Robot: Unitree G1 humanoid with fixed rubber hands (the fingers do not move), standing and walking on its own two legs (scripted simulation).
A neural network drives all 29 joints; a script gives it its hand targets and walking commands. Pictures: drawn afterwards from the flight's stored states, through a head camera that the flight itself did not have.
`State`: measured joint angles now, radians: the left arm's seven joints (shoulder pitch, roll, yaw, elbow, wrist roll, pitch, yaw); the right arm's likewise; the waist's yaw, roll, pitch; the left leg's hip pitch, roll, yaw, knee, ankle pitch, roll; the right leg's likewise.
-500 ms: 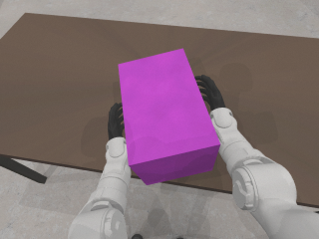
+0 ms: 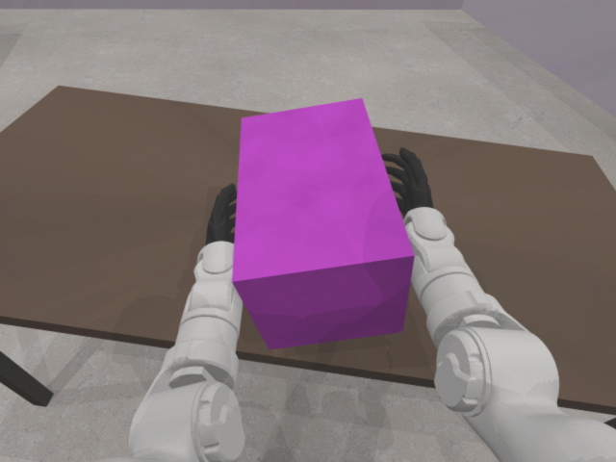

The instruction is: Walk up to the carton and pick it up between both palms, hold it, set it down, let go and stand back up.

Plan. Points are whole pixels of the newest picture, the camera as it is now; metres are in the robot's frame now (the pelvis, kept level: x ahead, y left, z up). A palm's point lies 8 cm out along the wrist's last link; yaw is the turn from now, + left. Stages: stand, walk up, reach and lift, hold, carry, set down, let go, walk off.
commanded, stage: reach and lift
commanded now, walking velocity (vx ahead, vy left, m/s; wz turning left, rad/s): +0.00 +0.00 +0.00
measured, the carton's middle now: (317, 218) +0.41 +0.04 +0.11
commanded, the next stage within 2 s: hold in 1.96 s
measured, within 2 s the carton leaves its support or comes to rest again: neither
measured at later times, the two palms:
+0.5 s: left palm (210, 219) +0.37 +0.17 +0.12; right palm (421, 207) +0.39 -0.09 +0.16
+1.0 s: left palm (207, 210) +0.36 +0.17 +0.14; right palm (425, 225) +0.37 -0.10 +0.15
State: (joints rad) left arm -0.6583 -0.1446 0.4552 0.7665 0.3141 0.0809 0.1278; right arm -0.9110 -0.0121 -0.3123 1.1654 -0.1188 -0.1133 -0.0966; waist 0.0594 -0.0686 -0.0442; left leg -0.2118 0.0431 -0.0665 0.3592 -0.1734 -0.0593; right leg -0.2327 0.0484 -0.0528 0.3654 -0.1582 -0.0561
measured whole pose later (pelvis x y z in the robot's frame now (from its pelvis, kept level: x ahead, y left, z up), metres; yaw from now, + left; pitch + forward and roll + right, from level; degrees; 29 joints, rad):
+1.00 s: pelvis +0.00 +0.05 +0.00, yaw +0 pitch -8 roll -1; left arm -0.54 -0.11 0.26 0.28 0.27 0.52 0.06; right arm -0.66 0.00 -0.07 0.62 0.10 0.21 -0.20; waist -0.08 -0.04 0.07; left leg -0.02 -0.01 -0.05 0.36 -0.20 0.01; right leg 0.00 0.00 -0.03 0.29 -0.14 0.01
